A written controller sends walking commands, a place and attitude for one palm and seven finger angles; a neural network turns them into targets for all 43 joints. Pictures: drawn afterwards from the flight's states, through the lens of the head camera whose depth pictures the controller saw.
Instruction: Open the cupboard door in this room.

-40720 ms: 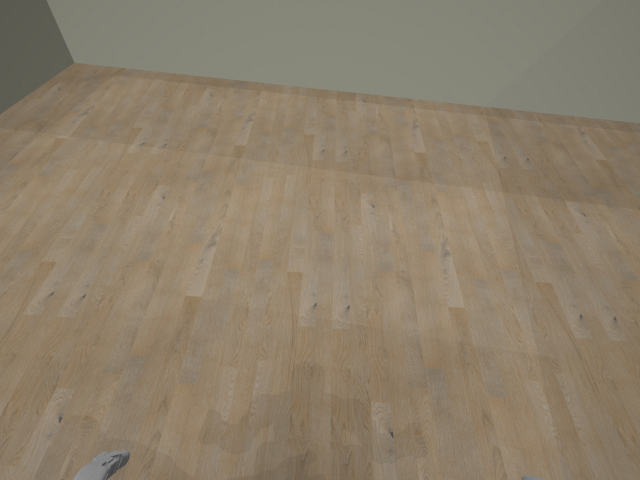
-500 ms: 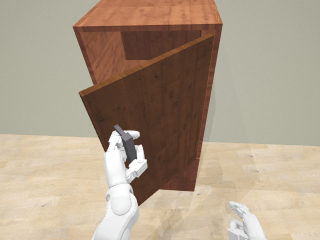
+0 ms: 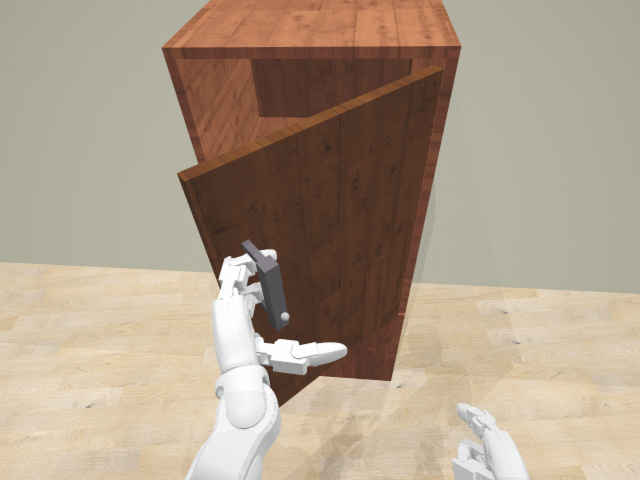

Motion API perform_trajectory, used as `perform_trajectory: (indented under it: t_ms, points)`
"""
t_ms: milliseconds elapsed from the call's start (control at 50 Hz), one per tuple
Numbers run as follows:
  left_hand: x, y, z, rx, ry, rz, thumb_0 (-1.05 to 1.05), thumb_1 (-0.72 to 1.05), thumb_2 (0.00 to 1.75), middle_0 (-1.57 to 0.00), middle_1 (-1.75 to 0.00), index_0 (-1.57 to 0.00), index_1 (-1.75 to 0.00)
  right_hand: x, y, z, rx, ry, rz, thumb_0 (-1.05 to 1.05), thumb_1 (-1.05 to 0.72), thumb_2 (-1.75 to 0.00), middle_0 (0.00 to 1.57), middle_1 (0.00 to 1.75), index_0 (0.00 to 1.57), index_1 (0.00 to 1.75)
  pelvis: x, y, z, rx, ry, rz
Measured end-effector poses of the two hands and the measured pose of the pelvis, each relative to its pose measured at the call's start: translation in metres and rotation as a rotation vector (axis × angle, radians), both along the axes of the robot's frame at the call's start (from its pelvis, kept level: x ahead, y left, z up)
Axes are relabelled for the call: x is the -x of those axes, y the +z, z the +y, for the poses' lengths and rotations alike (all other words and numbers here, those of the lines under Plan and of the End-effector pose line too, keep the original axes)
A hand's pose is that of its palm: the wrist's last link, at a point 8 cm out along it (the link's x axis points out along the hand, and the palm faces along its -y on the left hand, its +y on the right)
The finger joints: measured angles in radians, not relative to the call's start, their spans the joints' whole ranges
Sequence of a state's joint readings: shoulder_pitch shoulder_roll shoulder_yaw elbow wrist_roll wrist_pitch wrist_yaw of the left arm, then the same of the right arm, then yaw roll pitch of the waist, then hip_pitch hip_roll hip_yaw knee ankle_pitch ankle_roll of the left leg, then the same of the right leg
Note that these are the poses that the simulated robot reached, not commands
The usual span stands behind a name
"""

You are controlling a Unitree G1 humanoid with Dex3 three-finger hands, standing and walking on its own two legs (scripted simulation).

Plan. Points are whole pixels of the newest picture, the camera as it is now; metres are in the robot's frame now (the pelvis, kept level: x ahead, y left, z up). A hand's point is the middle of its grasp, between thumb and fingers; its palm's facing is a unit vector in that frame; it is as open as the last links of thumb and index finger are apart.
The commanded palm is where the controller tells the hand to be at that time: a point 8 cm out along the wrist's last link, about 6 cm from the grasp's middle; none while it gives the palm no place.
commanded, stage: open thumb and fingers to let go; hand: left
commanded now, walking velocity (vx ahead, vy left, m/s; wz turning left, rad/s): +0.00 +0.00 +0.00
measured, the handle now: (265, 286) +0.33 +0.09 +0.09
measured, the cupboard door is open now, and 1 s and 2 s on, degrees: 44 45 45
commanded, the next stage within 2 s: slide the hand sideways off the handle in 0.22 s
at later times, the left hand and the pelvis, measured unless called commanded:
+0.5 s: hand (279, 340) +0.25 +0.06 +0.09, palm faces -0.13 -0.99 -0.06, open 16.3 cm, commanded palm +0.23 +0.10 +0.09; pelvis -0.01 +0.03 +0.00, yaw -1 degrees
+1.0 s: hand (256, 362) +0.22 +0.08 +0.10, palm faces -0.07 -1.00 +0.01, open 16.3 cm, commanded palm +0.19 +0.14 +0.09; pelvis +0.00 +0.03 +0.00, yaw -2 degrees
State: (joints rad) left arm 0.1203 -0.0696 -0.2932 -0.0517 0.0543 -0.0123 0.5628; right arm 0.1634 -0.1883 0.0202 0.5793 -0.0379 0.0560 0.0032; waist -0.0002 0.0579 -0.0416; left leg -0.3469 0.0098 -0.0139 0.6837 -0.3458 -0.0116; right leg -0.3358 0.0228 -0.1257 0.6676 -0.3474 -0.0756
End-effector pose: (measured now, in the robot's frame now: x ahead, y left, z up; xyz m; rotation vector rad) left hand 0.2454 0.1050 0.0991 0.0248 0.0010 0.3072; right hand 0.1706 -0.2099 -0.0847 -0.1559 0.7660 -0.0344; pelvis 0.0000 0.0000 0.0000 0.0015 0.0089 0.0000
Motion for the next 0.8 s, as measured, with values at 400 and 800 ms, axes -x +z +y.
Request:
perform_trajectory:
  t_ms: [400,800]
  points:
    - [-0.003,-0.001,0.006,-0.009,-0.171,-0.007,-0.01,-0.5,0.3,-0.26,-0.44,-0.22,-0.47,0.005,0.006,0.03,-0.009,0.026,-0.008,0.01,-0.91,-0.9,0.2,0.3,0.2,0.3,0.012,-0.003,0.023,0.006,-0.014,-0.014]
    - [0.029,-0.003,0.013,0.018,-0.418,-0.036,-0.01,-0.51,0.3,-0.15,-0.3,-0.14,-0.3,0.021,0.011,0.033,-0.021,-0.007,-0.082,0.01,-0.91,-0.9,0.2,0.3,0.2,0.3,0.012,-0.005,0.033,0.005,-0.041,-0.014]
